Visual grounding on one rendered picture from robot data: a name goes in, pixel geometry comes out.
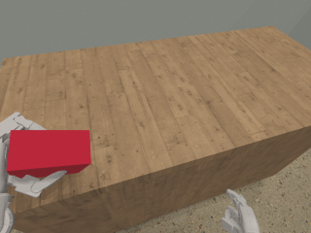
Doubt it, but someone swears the table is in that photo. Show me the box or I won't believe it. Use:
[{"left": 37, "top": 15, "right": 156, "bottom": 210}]
[{"left": 0, "top": 25, "right": 311, "bottom": 233}]

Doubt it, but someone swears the robot left hand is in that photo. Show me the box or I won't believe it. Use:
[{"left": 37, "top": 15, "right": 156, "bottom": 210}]
[{"left": 0, "top": 112, "right": 67, "bottom": 198}]

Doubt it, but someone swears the sponge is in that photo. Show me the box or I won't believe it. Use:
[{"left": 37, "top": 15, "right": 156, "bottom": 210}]
[{"left": 6, "top": 130, "right": 91, "bottom": 179}]

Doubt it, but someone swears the robot left forearm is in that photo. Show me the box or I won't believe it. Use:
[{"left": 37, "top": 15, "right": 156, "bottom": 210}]
[{"left": 0, "top": 193, "right": 16, "bottom": 233}]

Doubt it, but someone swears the robot right hand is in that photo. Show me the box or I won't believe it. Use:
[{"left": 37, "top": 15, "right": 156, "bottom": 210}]
[{"left": 222, "top": 189, "right": 260, "bottom": 233}]

